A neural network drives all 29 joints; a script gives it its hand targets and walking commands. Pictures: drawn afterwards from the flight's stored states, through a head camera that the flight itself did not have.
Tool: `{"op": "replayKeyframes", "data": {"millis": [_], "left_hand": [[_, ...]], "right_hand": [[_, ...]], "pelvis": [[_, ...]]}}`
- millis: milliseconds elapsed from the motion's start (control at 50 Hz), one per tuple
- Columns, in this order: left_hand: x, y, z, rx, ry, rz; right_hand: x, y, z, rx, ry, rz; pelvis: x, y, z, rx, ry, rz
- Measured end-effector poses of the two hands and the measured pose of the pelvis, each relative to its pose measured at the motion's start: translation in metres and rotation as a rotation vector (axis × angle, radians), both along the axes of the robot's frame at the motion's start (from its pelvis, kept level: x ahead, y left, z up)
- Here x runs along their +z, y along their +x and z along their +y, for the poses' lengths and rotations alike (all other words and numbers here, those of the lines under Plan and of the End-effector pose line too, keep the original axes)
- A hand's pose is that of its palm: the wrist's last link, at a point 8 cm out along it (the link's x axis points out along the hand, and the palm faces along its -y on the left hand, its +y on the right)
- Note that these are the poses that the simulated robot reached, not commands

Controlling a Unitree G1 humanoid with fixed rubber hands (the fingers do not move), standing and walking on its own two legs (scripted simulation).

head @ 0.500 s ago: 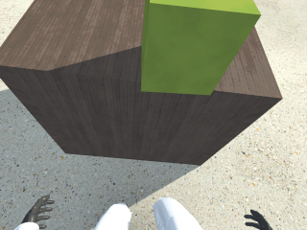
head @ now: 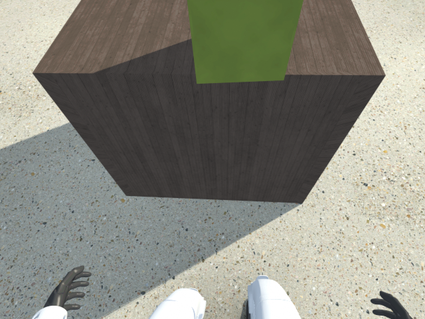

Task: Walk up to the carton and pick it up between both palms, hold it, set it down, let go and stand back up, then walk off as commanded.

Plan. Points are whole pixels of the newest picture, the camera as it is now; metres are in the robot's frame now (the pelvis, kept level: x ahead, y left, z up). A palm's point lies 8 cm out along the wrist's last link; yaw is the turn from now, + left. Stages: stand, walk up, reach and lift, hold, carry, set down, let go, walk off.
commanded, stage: walk off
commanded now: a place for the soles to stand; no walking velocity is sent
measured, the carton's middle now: (239, 6) +0.71 -0.03 +0.17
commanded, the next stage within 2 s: stand in 0.22 s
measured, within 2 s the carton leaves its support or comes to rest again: neither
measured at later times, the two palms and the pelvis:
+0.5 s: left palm out of the picture +0.01 +0.28 -0.08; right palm out of the picture -0.03 -0.34 -0.07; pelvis -0.08 -0.01 +0.03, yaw -1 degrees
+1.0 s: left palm out of the picture -0.10 +0.32 -0.08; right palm out of the picture -0.03 -0.32 -0.08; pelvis -0.11 +0.00 +0.02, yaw +0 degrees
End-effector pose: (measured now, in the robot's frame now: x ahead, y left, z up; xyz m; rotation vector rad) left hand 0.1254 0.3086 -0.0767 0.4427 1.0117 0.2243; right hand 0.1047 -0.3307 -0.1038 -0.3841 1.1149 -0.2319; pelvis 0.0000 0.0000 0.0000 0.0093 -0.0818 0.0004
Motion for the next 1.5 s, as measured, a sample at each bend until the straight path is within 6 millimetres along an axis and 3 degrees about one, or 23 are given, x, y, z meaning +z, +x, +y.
{"op": "replayKeyframes", "data": {"millis": [140, 220, 380, 560, 720, 780, 900, 980, 1060, 1180, 1360, 1420, 1500], "left_hand": [[-0.013, -0.037, 0.007, 0.012, -0.031, 0.026], [-0.012, -0.058, 0.0, 0.027, -0.05, 0.012], [-0.013, -0.106, -0.023, 0.042, -0.1, 0.026], [0.002, -0.123, -0.028, 0.05, -0.148, 0.036], [0.001, -0.123, -0.011, 0.005, -0.124, 0.034], [0.002, -0.134, -0.003, 0.018, -0.1, 0.033], [-0.002, -0.187, 0.0, 0.092, -0.059, 0.081], [0.0, -0.221, 0.005, 0.151, -0.061, 0.127], [-0.003, -0.237, 0.016, 0.18, -0.066, 0.173], [-0.014, -0.221, 0.03, 0.151, -0.084, 0.227], [-0.008, -0.146, 0.034, 0.054, -0.062, 0.169], [-0.006, -0.121, 0.024, 0.034, -0.056, 0.133], [-0.004, -0.089, 0.01, 0.002, -0.069, 0.087]], "right_hand": [[0.006, -0.061, 0.023, -0.002, 0.026, -0.004], [0.013, -0.086, 0.013, -0.022, 0.013, 0.002], [0.025, -0.109, -0.011, -0.065, 0.0, -0.028], [0.038, -0.156, -0.001, -0.089, 0.023, 0.026], [0.032, -0.197, 0.01, -0.137, 0.023, 0.048], [0.028, -0.198, 0.01, -0.127, 0.022, 0.038], [0.017, -0.165, 0.001, -0.084, 0.029, -0.031], [0.019, -0.141, 0.011, -0.036, 0.043, -0.053], [0.023, -0.121, 0.023, 0.016, 0.04, -0.049], [0.03, -0.106, 0.041, 0.045, 0.016, -0.064], [0.039, -0.12, 0.017, -0.048, -0.034, -0.032], [0.033, -0.12, 0.006, -0.084, -0.035, -0.014], [0.026, -0.111, 0.009, -0.113, -0.009, 0.008]], "pelvis": [[0.002, -0.034, 0.002, -0.022, 0.03, -0.038], [0.006, -0.046, -0.008, -0.051, 0.018, -0.025], [0.013, -0.07, -0.014, -0.014, -0.026, -0.025], [0.034, -0.091, -0.008, -0.013, -0.02, -0.005], [0.029, -0.112, 0.002, -0.048, -0.008, -0.029], [0.026, -0.114, -0.003, -0.041, 0.0, -0.023], [0.017, -0.118, -0.006, -0.027, -0.037, -0.021], [0.021, -0.114, 0.002, -0.013, -0.055, -0.014], [0.022, -0.108, 0.011, 0.015, -0.059, 0.0], [0.02, -0.099, 0.026, -0.003, 0.002, 0.002], [0.022, -0.074, 0.021, -0.056, 0.013, 0.004], [0.02, -0.064, 0.016, -0.052, -0.023, -0.002], [0.02, -0.049, 0.013, -0.051, -0.032, 0.023]]}}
